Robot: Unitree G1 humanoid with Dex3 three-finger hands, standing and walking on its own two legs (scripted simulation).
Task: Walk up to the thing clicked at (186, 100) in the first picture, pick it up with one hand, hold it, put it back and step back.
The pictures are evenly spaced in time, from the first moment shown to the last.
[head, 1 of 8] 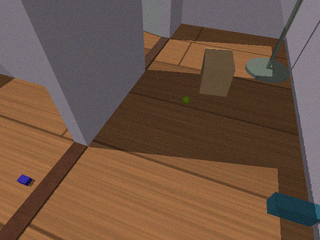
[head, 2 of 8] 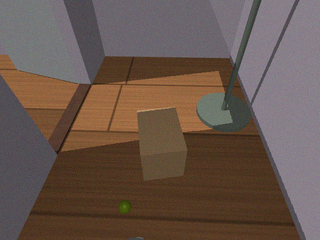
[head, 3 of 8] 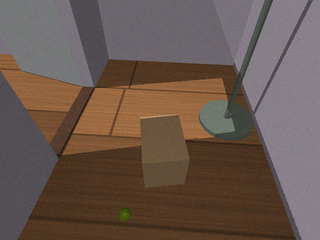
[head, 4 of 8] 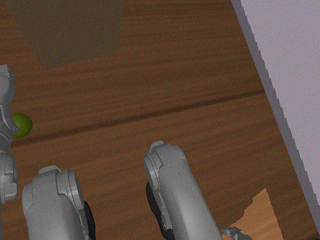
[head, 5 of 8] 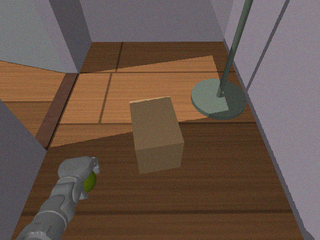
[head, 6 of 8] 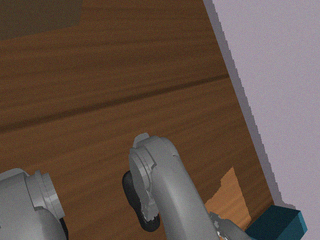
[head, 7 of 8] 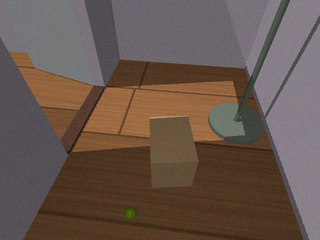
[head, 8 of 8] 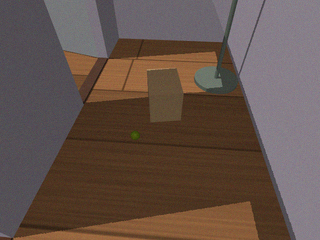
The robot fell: no
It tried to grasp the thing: yes
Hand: left
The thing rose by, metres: 0.68
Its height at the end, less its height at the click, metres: +0.00
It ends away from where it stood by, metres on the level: 0.01
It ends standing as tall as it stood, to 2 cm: yes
